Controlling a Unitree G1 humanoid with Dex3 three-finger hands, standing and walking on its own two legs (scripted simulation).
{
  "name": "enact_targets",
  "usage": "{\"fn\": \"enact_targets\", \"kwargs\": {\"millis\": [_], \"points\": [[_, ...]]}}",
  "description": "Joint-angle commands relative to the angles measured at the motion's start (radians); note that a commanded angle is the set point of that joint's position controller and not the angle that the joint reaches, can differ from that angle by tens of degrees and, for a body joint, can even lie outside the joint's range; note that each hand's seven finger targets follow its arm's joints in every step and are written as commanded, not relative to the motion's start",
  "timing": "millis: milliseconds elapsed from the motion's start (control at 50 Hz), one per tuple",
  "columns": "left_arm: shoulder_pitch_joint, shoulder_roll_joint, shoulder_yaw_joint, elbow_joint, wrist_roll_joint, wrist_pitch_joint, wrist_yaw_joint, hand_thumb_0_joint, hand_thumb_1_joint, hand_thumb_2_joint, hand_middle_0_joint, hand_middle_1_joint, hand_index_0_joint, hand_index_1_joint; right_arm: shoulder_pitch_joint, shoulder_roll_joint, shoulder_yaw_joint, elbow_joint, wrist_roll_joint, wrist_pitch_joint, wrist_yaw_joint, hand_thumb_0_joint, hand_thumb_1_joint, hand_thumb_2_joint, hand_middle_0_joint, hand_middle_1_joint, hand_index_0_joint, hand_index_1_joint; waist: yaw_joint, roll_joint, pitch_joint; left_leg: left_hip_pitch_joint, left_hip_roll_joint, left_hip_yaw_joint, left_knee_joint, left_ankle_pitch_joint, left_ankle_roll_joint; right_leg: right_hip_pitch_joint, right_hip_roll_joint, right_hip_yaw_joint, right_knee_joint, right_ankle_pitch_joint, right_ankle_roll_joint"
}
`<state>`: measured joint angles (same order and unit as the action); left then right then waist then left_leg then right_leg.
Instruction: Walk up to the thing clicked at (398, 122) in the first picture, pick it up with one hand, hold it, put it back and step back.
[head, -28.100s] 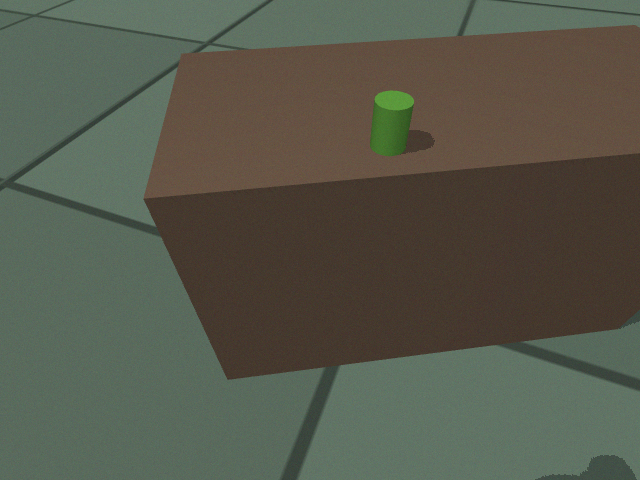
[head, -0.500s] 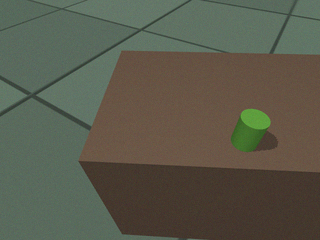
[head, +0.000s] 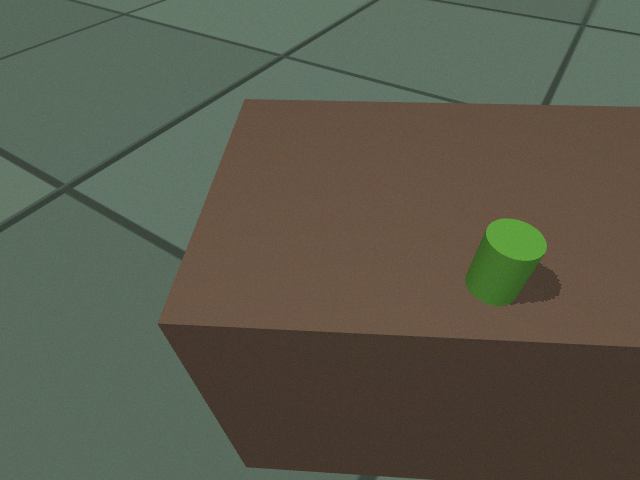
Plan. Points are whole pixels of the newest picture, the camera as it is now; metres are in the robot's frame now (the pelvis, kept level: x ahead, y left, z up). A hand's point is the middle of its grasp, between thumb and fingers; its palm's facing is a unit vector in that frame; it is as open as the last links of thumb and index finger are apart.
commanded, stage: stand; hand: right
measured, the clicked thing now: (502, 263) +0.38 -0.23 +0.07
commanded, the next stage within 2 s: step back in 0.74 s
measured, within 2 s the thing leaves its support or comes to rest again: neither
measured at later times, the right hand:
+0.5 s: hand out of the picture +0.07 -0.25 -0.16, palm faces -0.05 +0.94 -0.34, open 7.4 cm
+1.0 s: hand out of the picture +0.06 -0.26 -0.16, palm faces -0.03 +0.91 -0.41, open 7.4 cm
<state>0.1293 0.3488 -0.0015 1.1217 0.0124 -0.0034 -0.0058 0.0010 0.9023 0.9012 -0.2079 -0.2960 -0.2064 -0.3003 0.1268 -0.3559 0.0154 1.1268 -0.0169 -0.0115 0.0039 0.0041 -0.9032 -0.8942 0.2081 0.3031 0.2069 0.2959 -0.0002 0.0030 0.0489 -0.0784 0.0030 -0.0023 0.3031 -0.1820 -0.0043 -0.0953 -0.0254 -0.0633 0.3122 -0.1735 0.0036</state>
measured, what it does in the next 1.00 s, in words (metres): stands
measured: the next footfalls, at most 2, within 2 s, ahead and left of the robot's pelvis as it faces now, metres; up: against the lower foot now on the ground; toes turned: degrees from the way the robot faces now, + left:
right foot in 1.48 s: -0.11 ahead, -0.08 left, +0.00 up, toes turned -2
left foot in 1.82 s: -0.17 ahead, +0.17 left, +0.00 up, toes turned -2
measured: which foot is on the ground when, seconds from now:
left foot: down 0.00-1.00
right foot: down 0.00-1.00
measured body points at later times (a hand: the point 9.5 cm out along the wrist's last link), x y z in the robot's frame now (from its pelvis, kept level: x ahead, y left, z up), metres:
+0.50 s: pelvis +0.00 +0.00 +0.00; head +0.01 +0.00 +0.45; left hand +0.07 +0.30 -0.13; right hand +0.08 -0.30 -0.13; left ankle -0.01 +0.12 -0.75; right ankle +0.00 -0.12 -0.75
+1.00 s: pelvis -0.04 +0.02 -0.02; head +0.03 +0.03 +0.42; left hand +0.08 +0.34 -0.14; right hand +0.06 -0.31 -0.14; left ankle -0.06 +0.14 -0.72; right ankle +0.00 -0.12 -0.75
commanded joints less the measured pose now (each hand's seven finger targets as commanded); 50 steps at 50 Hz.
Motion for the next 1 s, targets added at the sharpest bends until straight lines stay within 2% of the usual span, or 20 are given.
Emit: {"fn": "enact_targets", "kwargs": {"millis": [0, 220, 340, 560, 700, 720, 760, 780, 820, 840, 860, 880, 900, 920, 940, 980], "points": [[-0.039, 0.216, 0.042, -0.058, -0.002, -0.025, 0.016, 0.0, 0.9, 0.9, -0.2, -0.3, -0.2, -0.301, -0.042, -0.218, -0.044, -0.061, 0.006, -0.018, -0.017, 0.0, -0.9, -0.9, 0.2, 0.3, 0.2, 0.3, 0.006, 0.0, -0.072, -0.013, 0.13, -0.103, -0.04, 0.175, 0.026, 0.03, -0.12, 0.107, -0.046, 0.129, -0.024], [-0.037, 0.213, 0.042, -0.055, -0.003, -0.026, 0.015, 0.0, 0.9, 0.9, -0.2, -0.3, -0.2, -0.3, -0.037, -0.208, -0.043, -0.06, 0.007, -0.016, -0.017, 0.0, -0.9, -0.9, 0.2, 0.3, 0.2, 0.3, 0.002, -0.005, -0.055, -0.034, 0.125, -0.1, -0.044, 0.144, 0.025, 0.033, -0.122, 0.111, -0.056, 0.12, -0.025], [-0.035, 0.217, 0.043, -0.059, -0.001, -0.027, 0.014, 0.0, 0.9, 0.9, -0.2, -0.3, -0.2, -0.3, -0.048, -0.214, -0.043, -0.065, 0.005, -0.021, -0.017, 0.0, -0.9, -0.9, 0.2, 0.3, 0.2, 0.3, 0.008, -0.002, -0.081, -0.008, 0.129, -0.1, -0.038, 0.19, 0.025, 0.037, -0.122, 0.105, -0.042, 0.149, -0.024], [-0.041, 0.213, 0.044, -0.056, -0.002, -0.024, 0.015, 0.0, 0.9, 0.9, -0.2, -0.3, -0.2, -0.3, -0.042, -0.207, -0.041, -0.059, 0.006, -0.017, -0.018, 0.0, -0.9, -0.9, 0.2, 0.3, 0.2, 0.3, 0.005, -0.008, -0.052, -0.028, 0.126, -0.101, -0.046, 0.152, 0.02, 0.023, -0.119, 0.106, -0.048, 0.115, -0.024], [-0.036, 0.214, 0.041, -0.058, -0.003, -0.027, 0.016, 0.0, 0.9, 0.9, -0.2, -0.3, -0.2, -0.3, -0.047, -0.214, -0.043, -0.063, 0.005, -0.018, -0.017, 0.0, -0.9, -0.9, 0.2, 0.3, 0.2, 0.3, 0.007, -0.006, -0.078, -0.009, 0.128, -0.101, -0.035, 0.186, 0.025, 0.033, -0.122, 0.106, -0.043, 0.149, -0.023], [-0.056, 0.28, 0.091, -0.078, -0.02, -0.014, 0.019, 0.0, 0.9, 0.9, -0.2, -0.3, -0.2, -0.3, -0.075, -0.266, -0.069, -0.082, 0.02, -0.001, -0.011, 0.0, -0.9, -0.9, 0.2, 0.3, 0.2, 0.3, 0.014, -0.025, 0.043, -0.093, 0.112, -0.105, 0.079, 0.349, 0.052, -0.049, -0.108, 0.111, 0.041, 0.3, -0.033], [-0.042, 0.273, 0.097, -0.106, -0.022, -0.007, 0.025, 0.0, 0.9, 0.9, -0.2, -0.3, -0.2, -0.3, -0.048, -0.251, -0.076, -0.107, 0.034, 0.01, -0.01, 0.0, -0.9, -0.9, 0.2, 0.3, 0.2, 0.3, 0.004, -0.019, -0.042, -0.079, 0.102, -0.081, 0.166, 0.405, 0.063, -0.015, -0.124, 0.101, 0.084, 0.388, -0.069], [-0.042, 0.27, 0.102, -0.12, -0.023, -0.003, 0.024, 0.0, 0.9, 0.9, -0.2, -0.3, -0.2, -0.3, -0.033, -0.244, -0.08, -0.118, 0.035, 0.014, -0.009, 0.0, -0.9, -0.9, 0.2, 0.3, 0.2, 0.3, 0.002, -0.033, -0.087, -0.071, 0.088, -0.07, 0.216, 0.391, 0.064, -0.015, -0.139, 0.115, 0.094, 0.399, -0.091], [-0.069, 0.283, 0.109, -0.159, -0.017, 0.007, 0.022, 0.0, 0.9, 0.9, -0.2, -0.3, -0.2, -0.3, -0.016, -0.237, -0.091, -0.141, 0.034, 0.027, -0.009, 0.0, -0.9, -0.9, 0.2, 0.3, 0.2, 0.3, -0.005, -0.068, -0.141, -0.082, 0.041, -0.032, 0.323, 0.26, 0.053, -0.024, -0.21, 0.172, 0.089, 0.408, -0.153], [-0.099, 0.289, 0.112, -0.183, -0.011, 0.011, 0.023, 0.0, 0.9, 0.9, -0.2, -0.3, -0.2, -0.3, -0.002, -0.234, -0.094, -0.149, 0.032, 0.035, -0.007, 0.0, -0.9, -0.9, 0.2, 0.3, 0.2, 0.3, -0.007, -0.113, -0.146, -0.109, 0.007, -0.014, 0.419, 0.099, 0.05, -0.05, -0.266, 0.213, 0.082, 0.402, -0.194], [-0.118, 0.3, 0.116, -0.202, -0.001, 0.015, 0.025, 0.0, 0.9, 0.9, -0.2, -0.3, -0.2, -0.3, -0.003, -0.226, -0.099, -0.163, 0.027, 0.048, -0.004, 0.0, -0.9, -0.9, 0.2, 0.3, 0.2, 0.3, -0.001, -0.17, -0.118, -0.156, -0.036, -0.019, 0.548, -0.213, 0.049, -0.097, -0.337, 0.27, 0.06, 0.404, -0.251], [-0.126, 0.31, 0.119, -0.221, 0.01, 0.015, 0.027, 0.0, 0.9, 0.9, -0.2, -0.3, -0.2, -0.3, 0.02, -0.225, -0.103, -0.177, 0.019, 0.059, -0.001, 0.0, -0.9, -0.9, 0.2, 0.3, 0.2, 0.3, -0.003, -0.189, -0.093, -0.177, -0.02, -0.066, 0.664, -0.366, 0.054, -0.164, -0.387, 0.298, 0.054, 0.396, -0.289], [-0.147, 0.311, 0.12, -0.24, 0.016, 0.014, 0.03, 0.0, 0.9, 0.9, -0.2, -0.3, -0.2, -0.3, 0.039, -0.225, -0.106, -0.193, 0.023, 0.064, 0.003, 0.0, -0.9, -0.9, 0.2, 0.3, 0.2, 0.3, -0.02, -0.18, -0.083, -0.197, 0.002, -0.115, 0.689, -0.393, 0.064, -0.176, -0.38, 0.272, 0.083, 0.405, -0.288], [-0.165, 0.299, 0.117, -0.251, 0.017, 0.015, 0.03, 0.0, 0.9, 0.9, -0.2, -0.3, -0.2, -0.3, 0.057, -0.221, -0.108, -0.199, 0.026, 0.062, 0.005, 0.0, -0.9, -0.9, 0.2, 0.3, 0.2, 0.3, -0.027, -0.171, -0.079, -0.213, 0.003, -0.11, 0.671, -0.378, 0.065, -0.171, -0.345, 0.231, 0.117, 0.419, -0.269], [-0.165, 0.295, 0.113, -0.261, 0.021, 0.017, 0.029, 0.0, 0.9, 0.9, -0.2, -0.3, -0.2, -0.3, 0.059, -0.223, -0.111, -0.207, 0.025, 0.06, 0.006, 0.0, -0.9, -0.9, 0.2, 0.3, 0.2, 0.3, -0.021, -0.176, -0.072, -0.223, -0.002, -0.079, 0.633, -0.348, 0.057, -0.169, -0.317, 0.212, 0.138, 0.414, -0.248], [-0.174, 0.296, 0.113, -0.282, 0.019, 0.024, 0.03, 0.0, 0.9, 0.9, -0.2, -0.3, -0.2, -0.3, 0.115, -0.227, -0.118, -0.206, 0.017, 0.05, 0.003, 0.0, -0.9, -0.9, 0.2, 0.3, 0.2, 0.3, -0.035, -0.17, -0.109, -0.234, 0.016, -0.06, 0.41, -0.241, 0.047, -0.082, -0.283, 0.193, 0.232, 0.379, -0.189]]}}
